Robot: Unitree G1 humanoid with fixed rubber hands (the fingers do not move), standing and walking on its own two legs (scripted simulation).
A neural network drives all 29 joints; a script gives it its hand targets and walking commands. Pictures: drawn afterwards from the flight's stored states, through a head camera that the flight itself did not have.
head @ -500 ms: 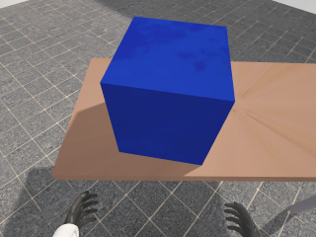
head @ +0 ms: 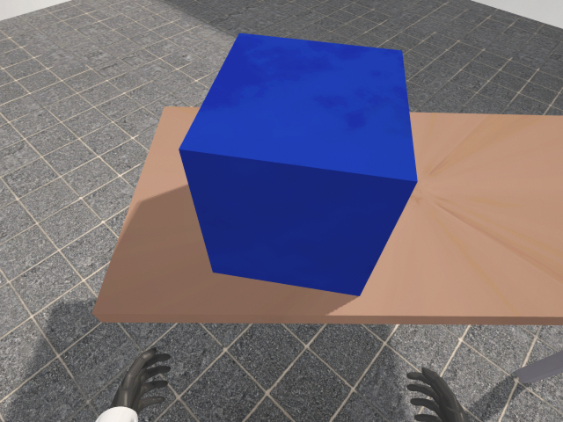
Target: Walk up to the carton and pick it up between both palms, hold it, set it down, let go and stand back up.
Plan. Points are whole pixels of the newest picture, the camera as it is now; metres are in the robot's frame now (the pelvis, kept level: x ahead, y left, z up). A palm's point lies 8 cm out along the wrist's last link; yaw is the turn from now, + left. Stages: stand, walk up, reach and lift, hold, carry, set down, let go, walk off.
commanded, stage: stand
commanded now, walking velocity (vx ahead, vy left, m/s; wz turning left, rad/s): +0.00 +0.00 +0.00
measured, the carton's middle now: (301, 168) +0.48 +0.01 +0.06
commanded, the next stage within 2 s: none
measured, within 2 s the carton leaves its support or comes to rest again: neither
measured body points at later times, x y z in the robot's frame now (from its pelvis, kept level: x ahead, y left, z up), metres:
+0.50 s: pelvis +0.00 +0.00 +0.00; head +0.01 +0.01 +0.45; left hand +0.08 +0.28 -0.13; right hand +0.12 -0.28 -0.11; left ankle +0.00 +0.12 -0.74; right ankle +0.00 -0.14 -0.74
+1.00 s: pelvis -0.01 +0.00 +0.00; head -0.01 +0.01 +0.45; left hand +0.07 +0.28 -0.13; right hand +0.10 -0.28 -0.11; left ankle +0.00 +0.12 -0.74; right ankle +0.00 -0.14 -0.74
